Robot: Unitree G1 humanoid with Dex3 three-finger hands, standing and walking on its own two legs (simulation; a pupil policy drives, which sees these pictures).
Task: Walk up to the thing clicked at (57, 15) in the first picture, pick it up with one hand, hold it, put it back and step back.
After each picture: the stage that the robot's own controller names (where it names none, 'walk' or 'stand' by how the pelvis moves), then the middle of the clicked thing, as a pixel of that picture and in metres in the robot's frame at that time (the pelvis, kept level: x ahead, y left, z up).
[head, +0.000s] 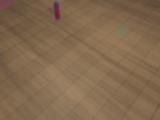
stand; (56, 10) +1.97 +0.45 -0.66
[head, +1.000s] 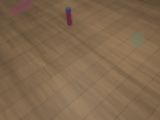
walk; (68, 16) +1.86 +0.40 -0.65
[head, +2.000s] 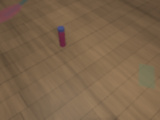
walk; (61, 37) +1.28 +0.34 -0.64
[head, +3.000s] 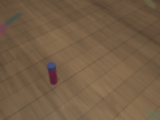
walk; (52, 74) +0.82 +0.30 -0.63
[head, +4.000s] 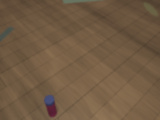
walk; (51, 107) +0.53 +0.23 -0.64
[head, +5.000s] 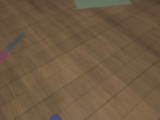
stand; out of the picture +0.39 +0.22 -0.65
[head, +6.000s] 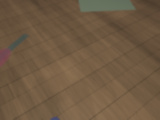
stand; out of the picture +0.39 +0.20 -0.65
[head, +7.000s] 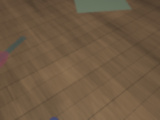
stand; out of the picture +0.40 +0.22 -0.66
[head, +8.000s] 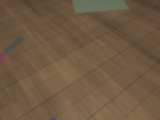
stand; out of the picture +0.39 +0.22 -0.66
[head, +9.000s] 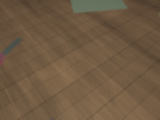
stand; out of the picture +0.38 +0.23 -0.66
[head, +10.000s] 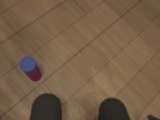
go down; (32, 70) +0.42 +0.25 -0.39
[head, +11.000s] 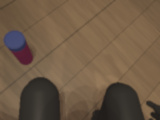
go down; (21, 50) +0.45 +0.28 -0.27
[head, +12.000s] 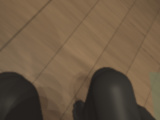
close in; out of the picture +0.42 +0.32 -0.17
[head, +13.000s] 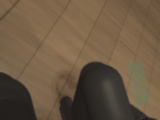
close; out of the picture +0.41 +0.34 -0.15
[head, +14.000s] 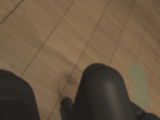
lift; out of the picture +0.38 +0.33 -0.15
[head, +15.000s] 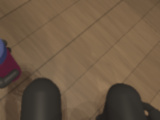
lift; (1, 63) +0.33 +0.28 -0.01
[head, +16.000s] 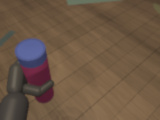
hold; (38, 76) +0.33 +0.16 +0.09
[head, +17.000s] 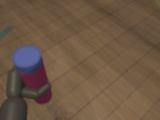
hold; (36, 79) +0.33 +0.18 +0.05
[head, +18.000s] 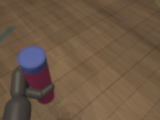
crouch; (40, 80) +0.33 +0.17 +0.04
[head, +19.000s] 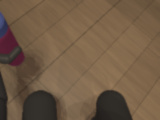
crouch; (4, 43) +0.44 +0.25 -0.04
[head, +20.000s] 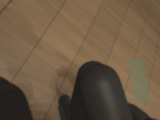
lower; out of the picture +0.41 +0.34 -0.16
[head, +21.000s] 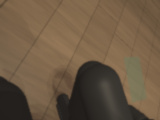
lower; out of the picture +0.42 +0.35 -0.16
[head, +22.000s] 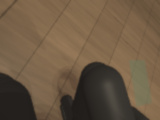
lower; out of the picture +0.41 +0.35 -0.16
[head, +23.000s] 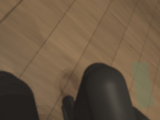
lower; out of the picture +0.40 +0.34 -0.16
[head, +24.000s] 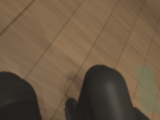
loosen; out of the picture +0.40 +0.31 -0.14
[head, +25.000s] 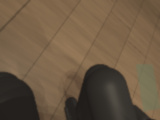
withdraw; out of the picture +0.40 +0.31 -0.16
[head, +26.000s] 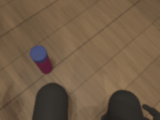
walk; (43, 61) +0.45 +0.24 -0.32
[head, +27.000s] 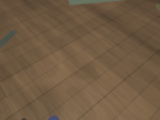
stand; out of the picture +0.38 +0.19 -0.59
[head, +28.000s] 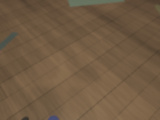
stand; out of the picture +0.39 +0.20 -0.60
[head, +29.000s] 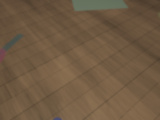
stand; out of the picture +0.39 +0.18 -0.64
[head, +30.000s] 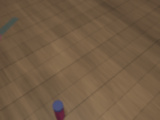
walk; (59, 111) +0.43 +0.16 -0.63
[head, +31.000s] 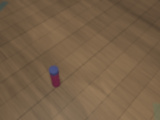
walk; (55, 77) +0.66 +0.22 -0.63
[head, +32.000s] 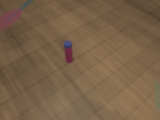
stand; (68, 52) +1.01 +0.21 -0.62
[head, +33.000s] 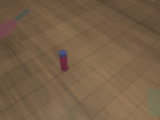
stand; (63, 61) +1.01 +0.24 -0.65
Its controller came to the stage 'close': yes
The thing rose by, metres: 0.68
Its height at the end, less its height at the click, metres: +0.00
